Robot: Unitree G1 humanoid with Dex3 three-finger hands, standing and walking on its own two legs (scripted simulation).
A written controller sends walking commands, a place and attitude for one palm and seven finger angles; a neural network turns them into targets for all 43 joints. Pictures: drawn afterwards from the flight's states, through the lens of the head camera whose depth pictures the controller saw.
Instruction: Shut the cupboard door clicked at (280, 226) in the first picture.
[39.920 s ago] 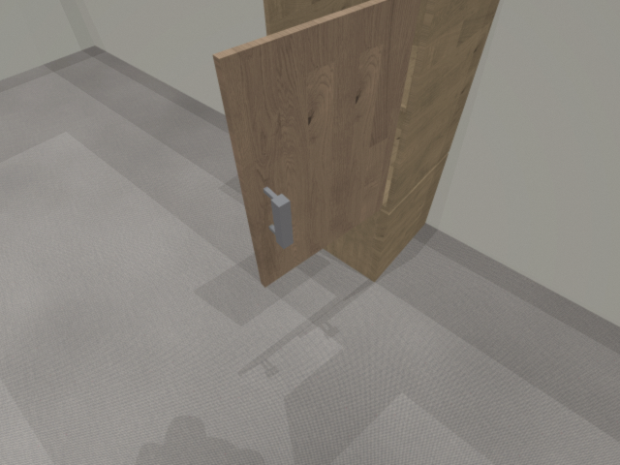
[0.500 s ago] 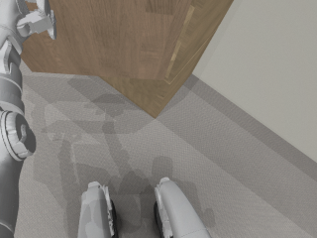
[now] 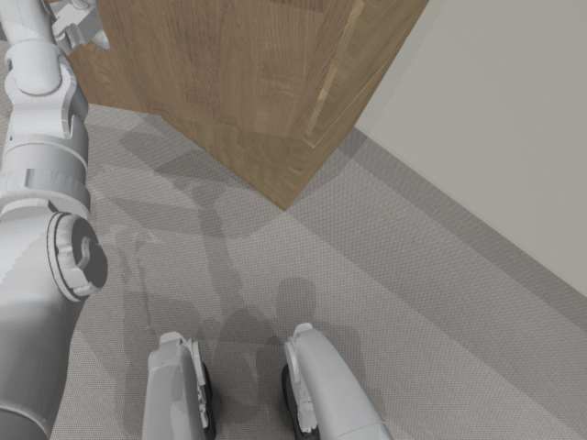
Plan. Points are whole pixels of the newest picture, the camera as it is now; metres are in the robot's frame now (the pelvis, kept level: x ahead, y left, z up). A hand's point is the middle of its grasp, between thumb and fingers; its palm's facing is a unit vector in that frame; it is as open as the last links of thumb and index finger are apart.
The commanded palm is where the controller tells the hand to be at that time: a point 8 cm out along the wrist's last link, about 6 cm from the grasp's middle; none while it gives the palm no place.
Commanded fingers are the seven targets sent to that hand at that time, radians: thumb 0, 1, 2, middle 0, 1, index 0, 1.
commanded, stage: pull the fist back off the door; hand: left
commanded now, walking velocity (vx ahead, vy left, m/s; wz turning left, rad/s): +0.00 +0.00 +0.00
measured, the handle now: out of the picture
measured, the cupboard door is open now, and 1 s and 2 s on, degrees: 31 31 31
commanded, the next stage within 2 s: draw the hand back to the body in 0.62 s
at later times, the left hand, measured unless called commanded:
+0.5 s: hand (109, 71) +0.53 +0.14 +0.08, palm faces +0.16 -0.99 -0.03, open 3.1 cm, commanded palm +0.49 +0.17 +0.09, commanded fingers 0.00 0.90 0.90 -1.30 -1.50 -1.30 -1.50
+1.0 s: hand (65, 102) +0.45 +0.16 +0.14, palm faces +0.17 -0.98 -0.05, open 3.1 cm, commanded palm +0.40 +0.20 +0.15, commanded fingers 0.00 0.90 0.90 -1.30 -1.50 -1.30 -1.50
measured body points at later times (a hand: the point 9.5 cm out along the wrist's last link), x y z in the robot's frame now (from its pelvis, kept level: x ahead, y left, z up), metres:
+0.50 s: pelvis +0.03 -0.01 +0.04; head +0.18 +0.01 +0.47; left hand +0.51 +0.19 +0.09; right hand +0.06 -0.28 -0.08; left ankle +0.07 +0.13 -0.56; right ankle +0.03 -0.13 -0.56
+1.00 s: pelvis +0.03 -0.01 +0.08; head +0.12 -0.02 +0.52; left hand +0.43 +0.21 +0.14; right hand +0.09 -0.25 -0.06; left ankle +0.07 +0.13 -0.56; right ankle +0.03 -0.13 -0.56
